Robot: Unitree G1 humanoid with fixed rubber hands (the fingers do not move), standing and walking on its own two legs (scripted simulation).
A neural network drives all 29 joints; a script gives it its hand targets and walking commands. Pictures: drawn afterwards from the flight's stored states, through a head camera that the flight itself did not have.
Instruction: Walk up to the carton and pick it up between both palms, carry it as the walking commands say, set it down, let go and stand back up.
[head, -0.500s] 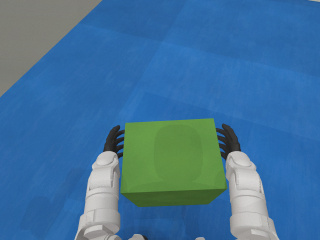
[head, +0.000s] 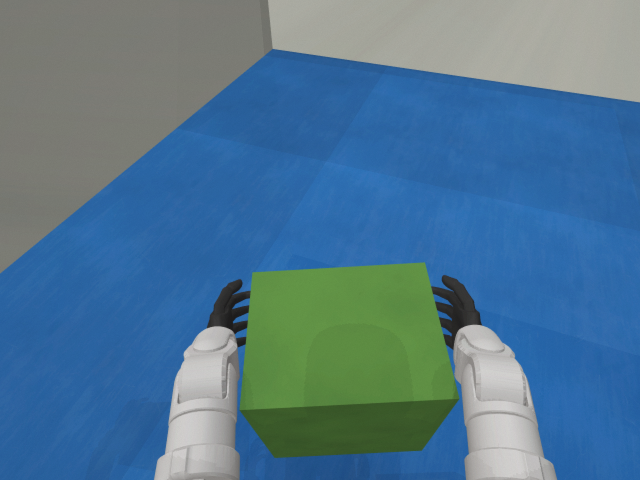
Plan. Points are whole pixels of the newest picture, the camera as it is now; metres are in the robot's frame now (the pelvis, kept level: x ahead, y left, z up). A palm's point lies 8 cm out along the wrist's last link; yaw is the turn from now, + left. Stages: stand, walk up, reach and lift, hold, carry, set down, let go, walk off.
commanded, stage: reach and lift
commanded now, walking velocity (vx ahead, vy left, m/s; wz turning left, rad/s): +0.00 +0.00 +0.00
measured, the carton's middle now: (343, 368) +0.29 +0.00 -0.05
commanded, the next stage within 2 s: hold in 1.18 s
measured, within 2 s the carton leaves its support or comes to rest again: neither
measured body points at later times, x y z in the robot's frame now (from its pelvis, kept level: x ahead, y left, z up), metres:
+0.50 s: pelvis -0.01 +0.00 +0.00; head -0.03 +0.01 +0.45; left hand +0.30 +0.16 +0.04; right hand +0.30 -0.16 +0.05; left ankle +0.01 +0.15 -0.74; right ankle +0.00 -0.13 -0.74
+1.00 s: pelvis +0.01 +0.00 +0.01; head -0.02 +0.00 +0.46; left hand +0.30 +0.16 +0.04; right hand +0.30 -0.16 +0.05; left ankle +0.01 +0.15 -0.74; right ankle +0.00 -0.13 -0.74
